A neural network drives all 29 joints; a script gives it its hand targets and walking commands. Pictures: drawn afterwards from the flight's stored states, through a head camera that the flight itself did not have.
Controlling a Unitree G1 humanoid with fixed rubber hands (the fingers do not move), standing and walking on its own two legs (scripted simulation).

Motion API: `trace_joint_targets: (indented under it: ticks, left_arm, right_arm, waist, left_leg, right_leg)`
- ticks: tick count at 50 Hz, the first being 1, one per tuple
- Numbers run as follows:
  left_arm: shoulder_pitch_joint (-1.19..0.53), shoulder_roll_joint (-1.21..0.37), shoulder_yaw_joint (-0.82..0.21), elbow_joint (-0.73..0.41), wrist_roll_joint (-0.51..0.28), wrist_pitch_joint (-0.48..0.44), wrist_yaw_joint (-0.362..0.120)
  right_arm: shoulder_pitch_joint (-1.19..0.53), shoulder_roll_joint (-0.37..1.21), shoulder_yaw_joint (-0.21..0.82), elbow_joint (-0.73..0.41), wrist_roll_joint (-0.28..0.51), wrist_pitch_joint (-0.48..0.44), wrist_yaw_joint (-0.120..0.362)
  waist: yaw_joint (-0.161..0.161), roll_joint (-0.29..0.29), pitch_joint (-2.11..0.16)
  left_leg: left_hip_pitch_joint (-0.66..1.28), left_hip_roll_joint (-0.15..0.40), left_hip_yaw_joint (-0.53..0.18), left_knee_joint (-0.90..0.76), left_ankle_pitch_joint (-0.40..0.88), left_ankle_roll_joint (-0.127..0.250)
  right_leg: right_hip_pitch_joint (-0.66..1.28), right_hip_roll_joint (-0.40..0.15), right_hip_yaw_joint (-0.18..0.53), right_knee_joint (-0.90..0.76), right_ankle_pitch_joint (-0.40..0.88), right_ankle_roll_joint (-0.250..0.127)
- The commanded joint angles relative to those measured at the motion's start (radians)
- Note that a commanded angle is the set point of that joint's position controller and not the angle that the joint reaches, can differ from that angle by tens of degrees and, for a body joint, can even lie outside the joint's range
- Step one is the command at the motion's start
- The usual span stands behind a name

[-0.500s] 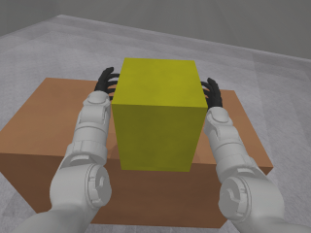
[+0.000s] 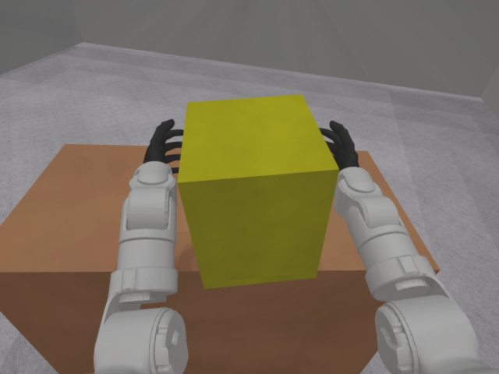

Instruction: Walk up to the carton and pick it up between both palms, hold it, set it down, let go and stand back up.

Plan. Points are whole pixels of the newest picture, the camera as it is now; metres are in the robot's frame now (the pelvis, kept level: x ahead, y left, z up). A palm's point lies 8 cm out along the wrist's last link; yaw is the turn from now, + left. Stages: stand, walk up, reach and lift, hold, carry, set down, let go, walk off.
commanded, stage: reach and lift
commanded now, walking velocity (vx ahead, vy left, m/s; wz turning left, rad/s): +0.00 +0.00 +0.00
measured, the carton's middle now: (253, 191) +0.40 -0.02 +0.13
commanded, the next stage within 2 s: hold in 0.82 s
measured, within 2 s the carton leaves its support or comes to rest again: neither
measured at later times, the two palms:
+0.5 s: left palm (156, 153) +0.36 +0.13 +0.23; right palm (356, 163) +0.35 -0.16 +0.22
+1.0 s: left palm (145, 151) +0.37 +0.14 +0.23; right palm (348, 149) +0.36 -0.15 +0.24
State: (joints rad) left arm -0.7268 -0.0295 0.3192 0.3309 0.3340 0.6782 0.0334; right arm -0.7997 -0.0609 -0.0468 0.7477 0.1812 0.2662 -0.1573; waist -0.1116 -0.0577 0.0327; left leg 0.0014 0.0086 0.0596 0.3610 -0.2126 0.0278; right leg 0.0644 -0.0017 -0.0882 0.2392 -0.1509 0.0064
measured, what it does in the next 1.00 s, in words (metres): stands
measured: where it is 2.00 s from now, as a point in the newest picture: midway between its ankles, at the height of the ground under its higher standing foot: outside the picture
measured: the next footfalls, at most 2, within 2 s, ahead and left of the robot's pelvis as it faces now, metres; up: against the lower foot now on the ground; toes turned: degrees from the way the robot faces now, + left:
none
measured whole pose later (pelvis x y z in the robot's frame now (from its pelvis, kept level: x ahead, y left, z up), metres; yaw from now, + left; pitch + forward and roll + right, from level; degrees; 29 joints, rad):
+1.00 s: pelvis -0.01 -0.01 +0.00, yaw +1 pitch -7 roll -2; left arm -0.76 0.03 0.29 0.27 0.28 0.77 0.02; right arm -0.84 -0.10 0.02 0.63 0.30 0.39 -0.24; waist -0.11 -0.04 -0.03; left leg -0.05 0.02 0.04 0.38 -0.21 0.02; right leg 0.03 0.01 -0.10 0.25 -0.15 0.00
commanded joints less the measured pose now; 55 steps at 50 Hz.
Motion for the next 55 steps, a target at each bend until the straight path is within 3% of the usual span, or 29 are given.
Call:
trace_joint_targets:
  ticks: [1,4,8,11,16,17,19,23,26,30,32,34,39,44,47,52,55]
  left_arm:
    - [-0.667,-0.591,-0.481,-0.197,-0.198,-0.060,-0.147]
    - [-0.674,-0.577,-0.472,-0.166,-0.185,-0.051,-0.147]
    - [-0.698,-0.571,-0.436,-0.081,-0.187,-0.041,-0.149]
    - [-0.761,-0.556,-0.379,-0.015,-0.165,-0.038,-0.149]
    - [-0.808,-0.533,-0.299,0.097,-0.143,-0.033,-0.156]
    - [-0.801,-0.512,-0.270,0.120,-0.134,-0.030,-0.159]
    - [-0.824,-0.505,-0.256,0.146,-0.140,-0.035,-0.160]
    - [-0.850,-0.486,-0.237,0.152,-0.137,-0.047,-0.164]
    - [-0.850,-0.493,-0.245,0.138,-0.162,-0.059,-0.173]
    - [-0.866,-0.517,-0.309,0.087,-0.185,-0.066,-0.173]
    - [-0.872,-0.529,-0.349,0.047,-0.199,-0.069,-0.167]
    - [-0.859,-0.537,-0.348,0.065,-0.194,-0.057,-0.161]
    - [-0.831,-0.535,-0.361,-0.018,-0.195,-0.038,-0.160]
    - [-0.757,-0.575,-0.462,-0.186,-0.233,-0.006,-0.150]
    - [-0.680,-0.561,-0.449,-0.201,-0.215,0.034,-0.154]
    - [-0.703,-0.574,-0.472,-0.331,-0.207,0.083,-0.156]
    - [-0.696,-0.553,-0.477,-0.310,-0.214,0.105,-0.162]
  right_arm:
    - [-0.797,0.513,0.288,-0.465,0.105,-0.078,0.088]
    - [-0.773,0.509,0.257,-0.416,0.067,-0.055,0.086]
    - [-0.855,0.524,0.225,-0.409,0.035,-0.052,0.099]
    - [-0.907,0.539,0.166,-0.335,-0.006,-0.042,0.108]
    - [-0.935,0.533,0.106,-0.196,-0.045,-0.031,0.120]
    - [-0.948,0.540,0.098,-0.198,-0.040,-0.031,0.119]
    - [-0.977,0.548,0.090,-0.180,-0.044,-0.033,0.121]
    - [-0.984,0.566,0.096,-0.146,-0.027,-0.030,0.114]
    - [-0.998,0.592,0.135,-0.186,0.005,-0.033,0.098]
    - [-1.013,0.598,0.185,-0.256,0.049,-0.024,0.069]
    - [-0.981,0.594,0.195,-0.255,0.063,-0.014,0.064]
    - [-0.990,0.569,0.187,-0.265,0.072,-0.006,0.064]
    - [-0.907,0.578,0.219,-0.243,0.114,0.030,0.058]
    - [-0.883,0.561,0.336,-0.444,0.218,0.049,0.028]
    - [-0.837,0.547,0.365,-0.481,0.231,0.085,0.013]
    - [-0.810,0.533,0.373,-0.516,0.256,0.126,0.016]
    - [-0.825,0.528,0.360,-0.529,0.246,0.148,0.019]
  waist:
    - [-0.017,0.140,-0.506]
    - [-0.033,0.118,-0.429]
    - [-0.003,0.086,-0.425]
    - [0.018,0.076,-0.376]
    - [0.031,0.059,-0.358]
    - [0.049,0.054,-0.343]
    - [0.049,0.040,-0.378]
    - [0.056,0.045,-0.396]
    - [0.049,0.025,-0.473]
    - [0.021,0.063,-0.512]
    - [0.004,0.096,-0.508]
    - [0.003,0.111,-0.474]
    - [0.000,0.121,-0.443]
    - [-0.019,0.153,-0.559]
    - [-0.012,0.112,-0.476]
    - [-0.008,0.143,-0.444]
    - [0.001,0.127,-0.429]
  left_leg:
    - [0.225,-0.028,-0.070,0.058,0.627,-0.108]
    - [0.172,-0.027,-0.064,0.019,0.476,-0.089]
    - [0.102,-0.031,-0.044,-0.032,0.249,-0.053]
    - [0.021,-0.025,-0.031,-0.074,0.089,-0.029]
    - [0.010,-0.023,-0.022,-0.105,0.003,-0.012]
    - [-0.007,-0.029,-0.018,-0.111,-0.017,-0.002]
    - [-0.031,-0.031,-0.008,-0.116,-0.057,0.007]
    - [-0.026,-0.042,-0.005,-0.100,0.025,0.008]
    - [0.004,-0.051,-0.011,-0.067,0.103,0.008]
    - [0.035,-0.055,-0.024,-0.039,0.204,-0.017]
    - [0.050,-0.052,-0.034,-0.026,0.241,-0.033]
    - [0.050,-0.041,-0.046,-0.033,0.206,-0.033]
    - [0.047,-0.044,-0.049,-0.017,0.292,-0.054]
    - [0.169,-0.042,-0.079,0.064,0.596,-0.103]
    - [0.147,-0.045,-0.073,0.040,0.551,-0.096]
    - [0.139,-0.034,-0.067,0.027,0.525,-0.108]
    - [0.096,-0.032,-0.053,0.011,0.430,-0.093]
  right_leg:
    - [0.029,0.073,0.013,0.038,0.373,0.016]
    - [-0.015,0.069,0.010,0.026,0.269,0.013]
    - [-0.042,0.058,0.006,0.010,0.125,0.012]
    - [-0.051,0.050,0.012,0.007,0.001,0.009]
    - [-0.059,0.046,0.014,0.002,-0.050,0.016]
    - [-0.052,0.040,0.024,-0.006,-0.064,0.020]
    - [-0.031,0.035,0.027,0.001,-0.068,0.027]
    - [-0.005,0.035,0.031,0.010,0.017,0.037]
    - [0.031,0.038,0.039,0.019,0.109,0.045]
    - [0.040,0.044,0.036,0.021,0.195,0.049]
    - [0.021,0.045,0.038,0.027,0.205,0.041]
    - [-0.012,0.048,0.031,0.016,0.134,0.027]
    - [0.028,0.057,0.039,0.028,0.199,0.024]
    - [0.070,0.079,0.036,0.054,0.421,0.019]
    - [0.053,0.084,0.037,0.035,0.391,0.022]
    - [0.021,0.094,0.029,0.028,0.287,0.006]
    - [0.028,0.093,0.040,0.023,0.221,0.009]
